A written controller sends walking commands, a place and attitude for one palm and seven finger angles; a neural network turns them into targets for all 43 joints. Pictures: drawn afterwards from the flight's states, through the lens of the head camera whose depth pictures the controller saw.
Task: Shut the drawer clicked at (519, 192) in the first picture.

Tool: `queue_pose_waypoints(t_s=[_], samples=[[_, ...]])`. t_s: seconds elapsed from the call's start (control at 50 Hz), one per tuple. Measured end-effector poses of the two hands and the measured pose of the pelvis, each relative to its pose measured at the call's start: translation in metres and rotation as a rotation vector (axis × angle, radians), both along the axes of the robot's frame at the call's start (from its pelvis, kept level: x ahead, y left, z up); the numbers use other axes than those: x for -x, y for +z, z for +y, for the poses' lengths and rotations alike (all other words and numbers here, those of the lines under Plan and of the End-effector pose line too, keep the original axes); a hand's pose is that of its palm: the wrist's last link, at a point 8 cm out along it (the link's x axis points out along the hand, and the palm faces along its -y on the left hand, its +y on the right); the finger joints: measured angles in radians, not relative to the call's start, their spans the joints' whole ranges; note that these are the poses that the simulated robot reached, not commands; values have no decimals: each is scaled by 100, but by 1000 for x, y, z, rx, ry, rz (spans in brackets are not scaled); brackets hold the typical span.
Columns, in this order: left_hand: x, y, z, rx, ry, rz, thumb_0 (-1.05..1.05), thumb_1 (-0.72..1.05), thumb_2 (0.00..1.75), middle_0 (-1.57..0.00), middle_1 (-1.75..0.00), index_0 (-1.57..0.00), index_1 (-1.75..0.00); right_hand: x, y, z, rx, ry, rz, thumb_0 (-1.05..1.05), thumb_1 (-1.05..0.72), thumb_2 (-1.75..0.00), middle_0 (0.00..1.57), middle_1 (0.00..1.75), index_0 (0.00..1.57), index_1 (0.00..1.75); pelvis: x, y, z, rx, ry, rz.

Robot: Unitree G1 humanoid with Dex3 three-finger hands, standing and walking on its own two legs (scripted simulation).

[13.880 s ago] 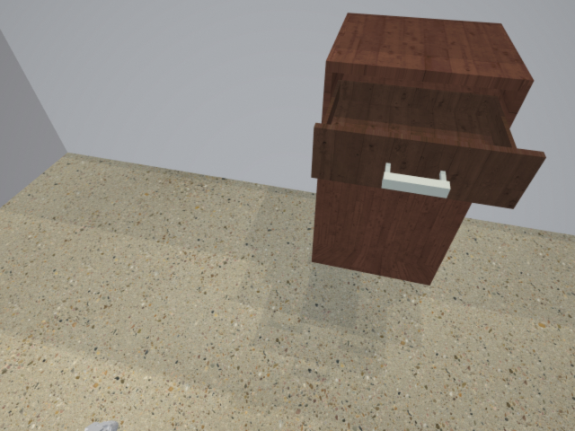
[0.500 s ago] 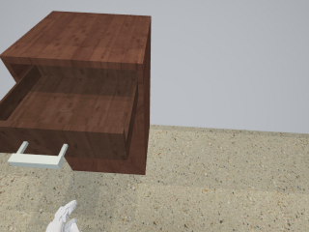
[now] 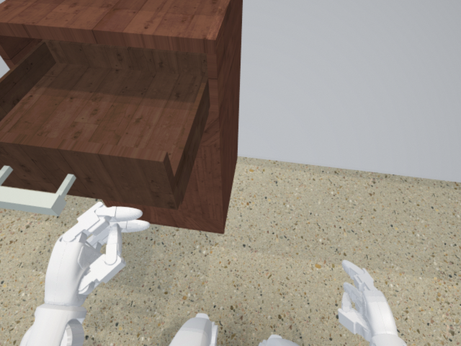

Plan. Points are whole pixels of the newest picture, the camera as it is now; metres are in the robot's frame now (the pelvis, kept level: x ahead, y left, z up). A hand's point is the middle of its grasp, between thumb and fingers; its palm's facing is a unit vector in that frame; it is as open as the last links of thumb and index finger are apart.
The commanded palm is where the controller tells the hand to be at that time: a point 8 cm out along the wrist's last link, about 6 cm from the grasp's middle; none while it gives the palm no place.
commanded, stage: raise the hand and make a fist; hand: left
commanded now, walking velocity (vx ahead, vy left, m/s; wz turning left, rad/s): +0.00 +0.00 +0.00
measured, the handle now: (28, 187) +0.33 +0.36 +0.09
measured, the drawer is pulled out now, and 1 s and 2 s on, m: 0.28 0.21 0.16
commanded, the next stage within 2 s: bring the fist close to the handle in 1.26 s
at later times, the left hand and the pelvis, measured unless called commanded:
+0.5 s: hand (157, 217) +0.29 +0.15 +0.08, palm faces -0.16 -0.99 -0.01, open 3.1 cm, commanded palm +0.30 +0.21 +0.11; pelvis +0.01 +0.02 +0.03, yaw -2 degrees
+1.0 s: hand (172, 163) +0.37 +0.13 +0.13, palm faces -0.08 -1.00 -0.02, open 3.4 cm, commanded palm +0.35 +0.18 +0.13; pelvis +0.00 +0.03 +0.05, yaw -2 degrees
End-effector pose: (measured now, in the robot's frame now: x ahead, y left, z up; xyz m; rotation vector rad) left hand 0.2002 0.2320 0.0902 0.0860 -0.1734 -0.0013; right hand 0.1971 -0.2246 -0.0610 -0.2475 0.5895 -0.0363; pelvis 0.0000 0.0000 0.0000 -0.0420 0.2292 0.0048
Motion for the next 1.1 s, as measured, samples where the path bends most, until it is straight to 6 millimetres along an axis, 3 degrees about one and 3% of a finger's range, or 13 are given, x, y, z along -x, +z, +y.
queue_pose_waypoints(t_s=[0.08, 0.14, 0.2, 0.26, 0.34, 0.44, 0.52, 0.7, 0.78, 0.88, 0.98, 1.1], samples=[[-45, -17, -27, 10, -191, 143, 1, 91, 90, -74, -89, -74, -89, 21, -18, 5, -51, -46, 98, 1, -90, -90, 21, 30, 20, 30, -1, 2, -1, -14, -13, 10], [-64, -32, -32, 43, -206, 319, 1, 90, 90, -80, -96, -80, -96, 42, -17, 1, -63, -105, 168, 1, -90, -90, 21, 30, 21, 30, -7, 12, -1, -30, -32, 3], [-66, -27, -28, 60, -139, 359, 1, 90, 90, -86, -102, -90, -102, 59, -8, -6, -57, -162, 200, 1, -90, -90, 21, 30, 21, 30, -16, 23, 1, -40, -53, -9], [-61, -6, -18, 83, -38, 258, 2, 90, 90, -92, -109, -97, -109, 69, 1, -15, -33, -186, 212, 1, -90, -90, 21, 30, 20, 30, -22, 29, 3, -42, -61, -21], [-61, 13, -7, 45, -9, 107, 1, 91, 90, -100, -117, -104, -117, 70, 3, -24, 14, -162, 223, 1, -90, -90, 21, 30, 20, 30, -21, 28, 7, -32, -45, -17], [-70, -2, -19, 49, -125, 172, 1, 91, 90, -110, -128, -112, -128, 60, 6, -25, 37, -165, 201, 1, -90, -90, 21, 30, 20, 30, -15, 26, 15, -18, -35, -20], [-85, -3, -31, 65, -157, 213, 1, 90, 90, -119, -137, -119, -137, 49, 16, -15, 30, -171, 148, 1, -90, -90, 20, 30, 20, 30, -12, 30, 21, -14, -36, -37], [-107, 13, -30, 46, -86, 181, 7, 83, 89, -134, -153, -136, -153, 41, 25, 20, -21, -99, 108, 1, -90, -90, 21, 30, 20, 30, -8, 38, 29, -9, -30, -78], [-117, 27, -34, 35, -92, 156, 7, 83, 90, -137, -157, -138, -157, 48, 22, 29, -42, -82, 131, 1, -90, -90, 21, 30, 20, 30, -5, 41, 32, -8, -25, -95], [-133, 31, -39, 32, -95, 192, 6, 85, 93, -139, -159, -139, -159, 63, 18, 30, -46, -93, 185, 1, -90, -90, 21, 30, 20, 30, -2, 45, 32, -12, -23, -112], [-149, 35, -44, 52, -81, 202, 6, 87, 93, -140, -159, -139, -159, 82, 17, 20, -31, -128, 234, 1, -90, -90, 21, 30, 21, 30, 0, 49, 30, -17, -31, -114], [-158, 52, -57, 77, -100, 118, 4, 89, 92, -140, -160, -139, -160, 99, 20, 2, -20, -170, 268, 1, -90, -90, 21, 30, 20, 30, -5, 52, 26, -24, -48, -111]])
